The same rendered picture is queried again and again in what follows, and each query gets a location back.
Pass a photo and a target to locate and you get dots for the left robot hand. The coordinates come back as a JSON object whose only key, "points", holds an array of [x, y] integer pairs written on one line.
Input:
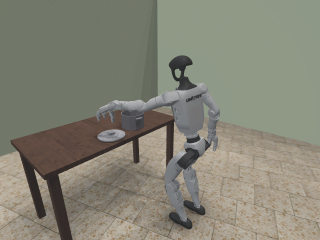
{"points": [[103, 111]]}

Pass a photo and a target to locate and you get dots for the humanoid robot head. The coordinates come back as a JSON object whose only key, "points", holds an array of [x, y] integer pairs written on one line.
{"points": [[180, 62]]}

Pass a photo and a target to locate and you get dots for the lid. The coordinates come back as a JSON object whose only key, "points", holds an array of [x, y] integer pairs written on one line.
{"points": [[105, 137]]}

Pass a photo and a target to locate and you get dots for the right robot hand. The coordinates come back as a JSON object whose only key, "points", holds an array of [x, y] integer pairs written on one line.
{"points": [[214, 138]]}

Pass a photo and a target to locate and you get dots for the left robot upper arm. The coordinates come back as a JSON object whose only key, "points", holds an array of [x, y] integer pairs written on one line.
{"points": [[166, 99]]}

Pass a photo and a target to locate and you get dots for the right robot upper arm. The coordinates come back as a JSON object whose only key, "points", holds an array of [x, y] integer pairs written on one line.
{"points": [[209, 101]]}

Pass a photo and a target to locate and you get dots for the right robot forearm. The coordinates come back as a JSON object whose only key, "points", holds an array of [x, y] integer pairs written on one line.
{"points": [[212, 123]]}

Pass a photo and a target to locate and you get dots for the table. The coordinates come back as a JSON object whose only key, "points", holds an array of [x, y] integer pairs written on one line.
{"points": [[53, 151]]}

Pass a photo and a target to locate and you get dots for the pot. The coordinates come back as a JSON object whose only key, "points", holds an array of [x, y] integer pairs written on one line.
{"points": [[132, 121]]}

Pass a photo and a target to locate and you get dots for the robot left thigh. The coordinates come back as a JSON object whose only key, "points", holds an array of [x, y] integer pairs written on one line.
{"points": [[182, 160]]}

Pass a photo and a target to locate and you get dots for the left robot forearm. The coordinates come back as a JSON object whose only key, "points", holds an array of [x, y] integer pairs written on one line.
{"points": [[130, 106]]}

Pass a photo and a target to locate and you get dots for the knob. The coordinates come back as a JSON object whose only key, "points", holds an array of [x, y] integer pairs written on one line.
{"points": [[111, 132]]}

